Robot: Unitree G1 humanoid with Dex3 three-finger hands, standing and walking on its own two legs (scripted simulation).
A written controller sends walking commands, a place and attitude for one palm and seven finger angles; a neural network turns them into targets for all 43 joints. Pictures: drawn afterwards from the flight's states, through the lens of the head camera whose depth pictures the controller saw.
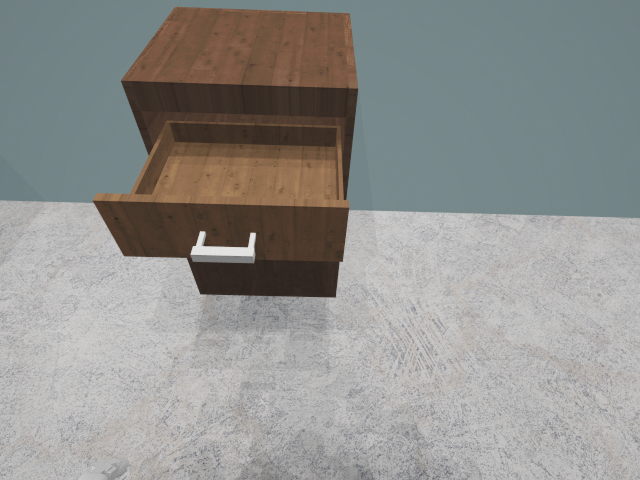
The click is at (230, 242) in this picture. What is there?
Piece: drawer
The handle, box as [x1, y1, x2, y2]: [190, 231, 255, 262]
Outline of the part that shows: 190,254 193,261 253,262 253,247 255,233 250,233 249,244 247,247 213,247 202,245 205,237 205,232 200,231 197,243 195,246 193,246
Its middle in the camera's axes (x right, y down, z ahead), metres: -0.18 +0.02 +0.73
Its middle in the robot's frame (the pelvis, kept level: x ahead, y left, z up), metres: +0.52 +0.21 -0.09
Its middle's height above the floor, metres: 0.68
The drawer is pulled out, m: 0.29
